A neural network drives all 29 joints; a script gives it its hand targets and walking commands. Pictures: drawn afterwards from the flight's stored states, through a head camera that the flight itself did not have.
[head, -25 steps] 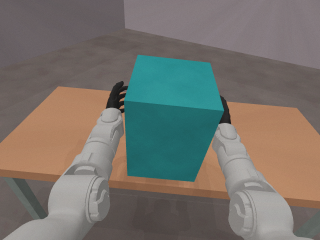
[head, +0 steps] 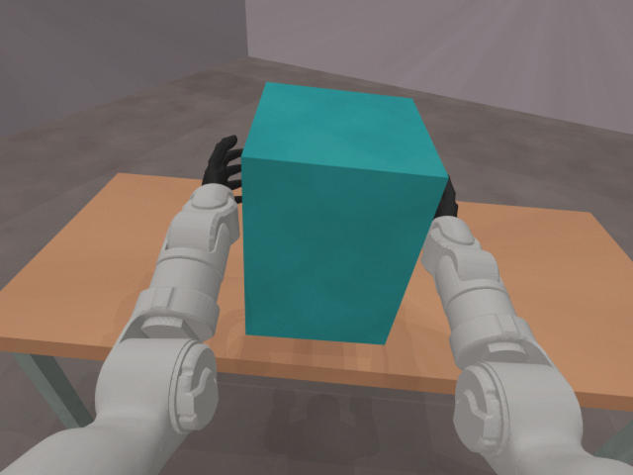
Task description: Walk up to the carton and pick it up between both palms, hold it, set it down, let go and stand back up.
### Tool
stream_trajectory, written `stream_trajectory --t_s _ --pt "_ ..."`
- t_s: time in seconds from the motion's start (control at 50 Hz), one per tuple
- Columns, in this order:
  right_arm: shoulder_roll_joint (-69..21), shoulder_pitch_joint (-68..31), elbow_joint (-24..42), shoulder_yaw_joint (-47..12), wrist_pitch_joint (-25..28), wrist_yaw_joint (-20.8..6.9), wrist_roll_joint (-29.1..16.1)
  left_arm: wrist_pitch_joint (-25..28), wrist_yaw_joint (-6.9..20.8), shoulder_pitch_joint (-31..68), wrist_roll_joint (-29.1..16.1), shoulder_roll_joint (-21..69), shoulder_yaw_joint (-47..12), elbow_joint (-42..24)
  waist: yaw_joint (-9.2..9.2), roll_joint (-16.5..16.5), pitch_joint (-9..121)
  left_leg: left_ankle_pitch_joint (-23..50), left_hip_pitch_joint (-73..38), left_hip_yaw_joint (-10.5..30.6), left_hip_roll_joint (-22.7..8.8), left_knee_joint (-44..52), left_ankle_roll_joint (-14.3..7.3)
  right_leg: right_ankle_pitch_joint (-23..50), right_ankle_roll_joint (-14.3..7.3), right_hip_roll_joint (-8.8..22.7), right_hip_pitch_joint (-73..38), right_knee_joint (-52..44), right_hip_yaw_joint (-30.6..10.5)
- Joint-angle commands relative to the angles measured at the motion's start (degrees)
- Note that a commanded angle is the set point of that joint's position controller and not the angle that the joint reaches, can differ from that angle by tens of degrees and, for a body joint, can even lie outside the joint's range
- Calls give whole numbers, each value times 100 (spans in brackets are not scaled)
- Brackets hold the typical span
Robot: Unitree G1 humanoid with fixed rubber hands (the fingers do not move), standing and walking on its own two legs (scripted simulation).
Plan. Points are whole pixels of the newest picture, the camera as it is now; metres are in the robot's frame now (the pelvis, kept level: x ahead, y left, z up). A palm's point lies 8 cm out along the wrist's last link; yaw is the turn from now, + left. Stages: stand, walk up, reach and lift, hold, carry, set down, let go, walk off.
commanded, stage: reach and lift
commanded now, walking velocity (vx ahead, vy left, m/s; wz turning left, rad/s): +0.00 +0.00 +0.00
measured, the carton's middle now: (327, 218) +0.42 +0.01 +0.17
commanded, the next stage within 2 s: hold in 1.02 s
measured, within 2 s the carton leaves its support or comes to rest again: neither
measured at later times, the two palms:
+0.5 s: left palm (206, 186) +0.39 +0.16 +0.23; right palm (440, 205) +0.39 -0.13 +0.22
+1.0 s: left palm (208, 182) +0.38 +0.15 +0.24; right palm (445, 207) +0.38 -0.14 +0.22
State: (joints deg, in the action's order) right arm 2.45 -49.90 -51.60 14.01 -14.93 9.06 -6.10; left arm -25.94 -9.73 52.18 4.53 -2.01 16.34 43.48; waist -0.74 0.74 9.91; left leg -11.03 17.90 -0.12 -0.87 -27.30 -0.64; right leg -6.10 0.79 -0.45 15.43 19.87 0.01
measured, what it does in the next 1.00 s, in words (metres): stands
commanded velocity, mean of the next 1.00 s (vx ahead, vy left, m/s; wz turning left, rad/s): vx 0.00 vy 0.00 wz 0.00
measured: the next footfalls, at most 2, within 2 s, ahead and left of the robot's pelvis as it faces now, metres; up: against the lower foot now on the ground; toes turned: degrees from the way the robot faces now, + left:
none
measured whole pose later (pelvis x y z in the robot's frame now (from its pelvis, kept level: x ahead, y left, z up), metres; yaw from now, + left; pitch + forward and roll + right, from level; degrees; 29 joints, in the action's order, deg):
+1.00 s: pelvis +0.00 +0.00 +0.00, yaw +0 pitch -1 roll -2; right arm 2.9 -50.3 -43.8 10.5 -24.2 11.6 -10.2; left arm -36.1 -8.9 49.7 4.7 -2.4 15.7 32.3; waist -1.5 1.3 9.8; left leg -11.3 15.3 -0.1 -0.9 -27.3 -0.8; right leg -6.1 1.0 -0.5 12.6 19.5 0.0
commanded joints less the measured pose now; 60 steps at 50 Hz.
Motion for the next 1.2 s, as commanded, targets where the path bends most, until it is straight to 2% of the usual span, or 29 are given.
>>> stream_trajectory --t_s 0.0,0.06,0.12,0.18,0.24,0.28,0.3,0.32,0.34,0.36,0.42,0.5,0.56,0.62,0.64,0.74,0.76,0.84,0.88,0.9,0.92,0.94,1.04,1.06,1.08,1.1,1.12,1.14,1.18 --pt "-3766 -6020 2788 -2692 110 -478 -1027 -79 1033 3971 -287 4305 -2394 -1434 -144 177 2646 1514 -1840 341 251 388 298 857 9 -451 -1535 -279 97" --pt "-3698 -5702 2504 -2638 -59 -471 -967 -231 1072 3886 -185 4244 -2277 -1600 -142 66 2268 1298 -1762 303 222 559 271 603 40 -455 -1554 -327 124" --pt "-3294 -5302 1726 -2233 -244 -471 -719 -438 1203 3379 98 3980 -1815 -914 -224 170 1417 899 -1543 284 191 772 310 131 -25 -428 -1437 -486 155" --pt "-3436 -5781 2337 -2574 -188 -493 -978 -468 1157 3648 -18 4145 -2110 -1461 -119 289 2166 1359 -1747 276 216 584 286 456 -30 -463 -1442 -325 176" --pt "-3642 -6249 3489 -2991 -138 -442 -1336 -334 1049 4296 -616 4361 -2937 -2191 -312 259 3212 2043 -2026 463 215 276 361 1064 -12 -524 -1544 -201 135" --pt "-3699 -5639 3179 -3014 -251 -367 -1222 -364 972 4083 -651 4511 -3091 -2542 -471 414 3212 2676 -2494 530 182 125 483 1231 -18 -571 -1336 -180 215" --pt "-3653 -5734 3175 -2937 -289 -367 -1248 -362 994 4313 -617 4472 -3061 -2450 -495 453 3103 2356 -2303 509 192 150 494 1058 -35 -543 -1259 -250 179" --pt "-3716 -5497 2831 -2889 -373 -413 -1271 -358 953 4823 -745 4421 -3169 -3065 -550 683 3100 2281 -2249 543 157 216 535 943 -16 -534 -1201 -200 174" --pt "-3416 -5549 2579 -2605 -404 -428 -1172 -448 1004 4513 -584 4310 -2924 -2345 -606 450 2561 1564 -2020 497 169 384 513 365 -18 -515 -1041 -344 186" --pt "-3645 -5363 2344 -2689 -445 -468 -1105 -452 994 4595 -469 4214 -2734 -2423 -414 366 2499 1171 -1834 418 160 510 425 230 -19 -491 -1195 -285 202" --pt "-3431 -5454 2191 -2409 -456 -485 -1057 -623 1059 4173 -342 4171 -2560 -2001 -526 442 2020 980 -1529 402 162 669 376 182 -53 -414 -1246 -339 153" --pt "-3426 -5324 1770 -2220 -584 -464 -831 -711 1262 3974 -149 3865 -1990 -1493 -403 -173 1541 325 -1126 241 173 936 167 -137 17 -405 -1482 -437 175" --pt "-3496 -6135 2165 -2310 -503 -472 -994 -674 1242 4563 -293 4051 -2344 -1715 -410 177 1800 369 -1196 322 147 852 225 -79 -46 -375 -1407 -344 87" --pt "-3847 -6037 2404 -2513 -522 -508 -1169 -559 1148 4846 -412 4073 -2372 -2212 -315 140 2321 522 -1314 280 169 783 191 187 -12 -357 -1511 -294 89" --pt "-3684 -5865 2200 -2394 -518 -505 -1138 -596 1132 4732 -304 4050 -2377 -2102 -357 365 2292 695 -1425 322 200 739 261 189 -52 -418 -1447 -275 126" --pt "-3830 -5881 2534 -2806 -634 -443 -1357 -585 1033 5034 -516 3967 -2562 -2525 -336 315 2547 936 -1415 346 206 588 255 454 16 -420 -1403 -221 103" --pt "-3948 -5927 2626 -2845 -665 -458 -1402 -584 1014 5192 -485 3841 -2463 -2675 -203 195 2764 755 -1361 310 255 664 206 297 46 -436 -1450 -222 128" --pt "-3706 -6134 2664 -2682 -732 -396 -1399 -774 1053 4621 -484 3943 -2329 -1995 -387 55 2215 818 -1412 395 238 654 211 318 -11 -442 -1321 -331 111" --pt "-3641 -6096 2442 -2613 -755 -378 -1424 -813 1080 4624 -325 3705 -2108 -1876 -280 89 2001 782 -1349 288 269 709 186 331 16 -416 -1480 -340 60" --pt "-3699 -6213 3080 -2858 -693 -347 -1497 -839 1093 4536 -590 4150 -2617 -2256 -354 186 2695 1187 -1592 428 162 620 278 675 -12 -526 -1590 -190 106" --pt "-3471 -5917 2645 -2666 -799 -316 -1514 -894 1086 4496 -541 3964 -2522 -2300 -502 342 2193 1331 -1525 438 137 586 366 704 -68 -457 -1514 -272 59" --pt "-3597 -5840 2618 -2705 -825 -296 -1428 -885 1117 4435 -413 3941 -2371 -2297 -450 86 2129 1212 -1606 390 193 639 256 617 -24 -470 -1609 -339 86" --pt "-3666 -6200 3667 -3091 -883 -216 -1825 -989 1057 4463 -684 4148 -2748 -2716 -395 273 2875 1515 -1606 456 229 466 292 1067 -5 -505 -1836 -206 13" --pt "-3690 -6089 3480 -3106 -980 -199 -1800 -1002 1061 4398 -550 3902 -2583 -2578 -405 60 2455 1217 -1431 401 286 571 246 986 43 -479 -1884 -221 64" --pt "-3841 -6079 3408 -3250 -1020 -212 -1875 -1023 1059 4520 -488 3961 -2579 -2790 -231 209 2650 1187 -1442 387 276 627 195 817 47 -504 -1749 -217 48" --pt "-3775 -5634 3328 -3058 -1147 -174 -1766 -1047 1084 4387 -603 3954 -2659 -2896 -476 169 2536 1407 -1479 405 271 559 268 1078 27 -502 -1814 -220 20" --pt "-3561 -5907 3015 -2936 -1168 -189 -1790 -1145 1095 4538 -473 3942 -2514 -2645 -377 404 2137 1104 -1349 345 254 624 268 665 9 -464 -1560 -258 68" --pt "-3678 -5849 3306 -3082 -1169 -174 -1852 -1177 1117 4332 -419 3942 -2502 -2731 -351 56 2470 1139 -1346 321 284 628 208 818 32 -511 -1820 -240 59" --pt "-3423 -5675 2624 -2651 -1271 -193 -1578 -1249 1218 4465 -369 3879 -2353 -2323 -542 217 1785 579 -1130 324 191 804 238 407 -15 -451 -1591 -289 41"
